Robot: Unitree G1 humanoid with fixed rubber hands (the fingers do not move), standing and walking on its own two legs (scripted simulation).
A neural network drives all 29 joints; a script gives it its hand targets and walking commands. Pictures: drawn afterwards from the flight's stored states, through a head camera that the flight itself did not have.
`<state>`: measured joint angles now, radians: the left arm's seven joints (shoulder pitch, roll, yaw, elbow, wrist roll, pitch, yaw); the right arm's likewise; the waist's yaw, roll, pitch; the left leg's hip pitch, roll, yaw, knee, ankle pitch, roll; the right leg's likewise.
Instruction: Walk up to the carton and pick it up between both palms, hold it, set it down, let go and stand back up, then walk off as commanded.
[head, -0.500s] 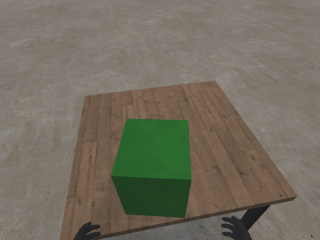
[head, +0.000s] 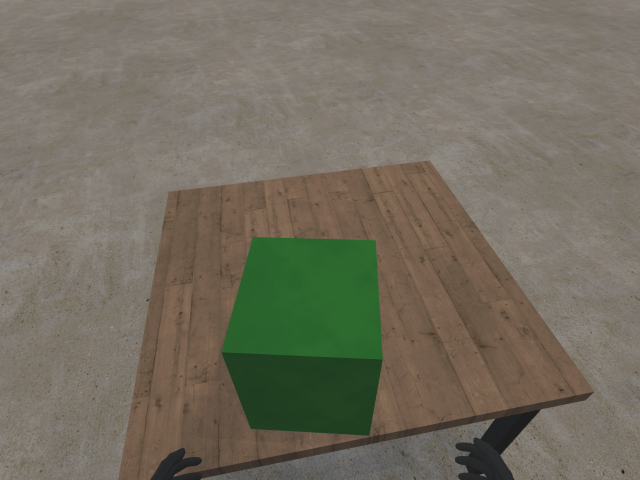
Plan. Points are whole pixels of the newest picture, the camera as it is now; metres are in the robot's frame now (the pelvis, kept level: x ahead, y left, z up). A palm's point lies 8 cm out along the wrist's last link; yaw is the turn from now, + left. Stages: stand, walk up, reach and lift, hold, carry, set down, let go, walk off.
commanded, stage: stand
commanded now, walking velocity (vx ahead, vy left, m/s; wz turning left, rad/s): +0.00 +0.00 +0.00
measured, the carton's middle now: (311, 337) +0.39 +0.05 -0.08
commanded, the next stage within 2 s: walk off in 1.16 s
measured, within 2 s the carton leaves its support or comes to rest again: neither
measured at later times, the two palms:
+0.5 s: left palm out of the picture +0.11 +0.29 -0.08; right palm out of the picture +0.12 -0.27 -0.10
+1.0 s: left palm out of the picture +0.10 +0.29 -0.09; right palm out of the picture +0.12 -0.27 -0.10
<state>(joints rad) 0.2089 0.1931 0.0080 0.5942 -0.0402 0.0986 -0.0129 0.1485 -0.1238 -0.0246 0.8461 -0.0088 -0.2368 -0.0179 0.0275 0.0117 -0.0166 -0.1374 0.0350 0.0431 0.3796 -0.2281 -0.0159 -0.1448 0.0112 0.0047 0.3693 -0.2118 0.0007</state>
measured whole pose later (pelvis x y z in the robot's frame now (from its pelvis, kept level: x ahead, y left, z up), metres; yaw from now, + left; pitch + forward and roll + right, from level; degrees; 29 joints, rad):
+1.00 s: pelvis +0.00 +0.00 -0.01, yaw +0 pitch -3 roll +0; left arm 0.21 0.35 0.01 0.78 0.00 0.00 0.01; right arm 0.16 -0.30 -0.03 0.85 -0.03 0.00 0.00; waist 0.03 0.01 0.01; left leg -0.14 0.03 0.04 0.46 -0.27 -0.01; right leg -0.15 0.01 0.00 0.45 -0.25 0.00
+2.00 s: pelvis -0.11 -0.04 -0.02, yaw +0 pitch -4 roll +3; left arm 0.21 0.35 0.03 0.78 0.00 0.05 0.03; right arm 0.12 -0.39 -0.05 0.83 -0.03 0.10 -0.01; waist 0.03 0.04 0.23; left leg -0.39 -0.12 -0.01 1.28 -0.48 -0.01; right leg -0.31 0.01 0.00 0.69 -0.31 -0.07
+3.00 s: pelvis -0.38 +0.11 -0.03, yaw +3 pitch -7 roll -4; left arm 0.29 0.42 0.08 0.83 0.01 0.11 0.02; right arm 0.11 -0.41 -0.09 0.83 -0.01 0.09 -0.01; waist 0.04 0.03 0.28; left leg -0.51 -0.14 -0.01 0.77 -0.24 -0.13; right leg -0.11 0.13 0.07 0.59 -0.36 -0.06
